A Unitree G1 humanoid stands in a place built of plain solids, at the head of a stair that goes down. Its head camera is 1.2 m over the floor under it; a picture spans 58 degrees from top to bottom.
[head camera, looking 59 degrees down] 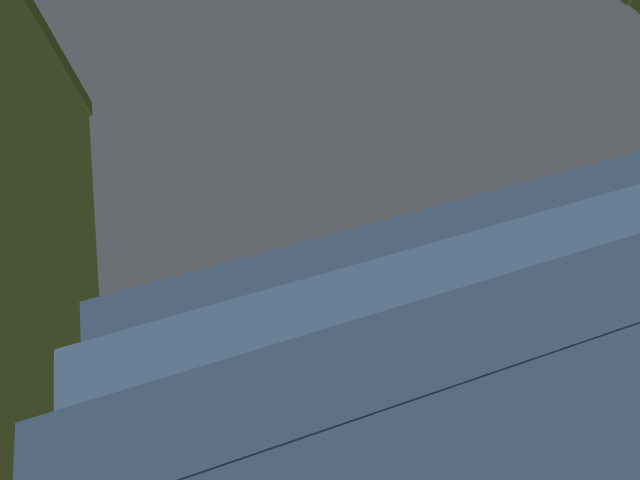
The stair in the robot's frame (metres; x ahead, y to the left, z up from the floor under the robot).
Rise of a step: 0.19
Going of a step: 0.26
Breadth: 3.70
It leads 17 degrees to the left of straight ahead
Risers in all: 3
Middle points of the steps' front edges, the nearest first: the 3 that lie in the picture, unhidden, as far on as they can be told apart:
0.72 -0.97 0.00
0.97 -0.89 -0.19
1.22 -0.81 -0.38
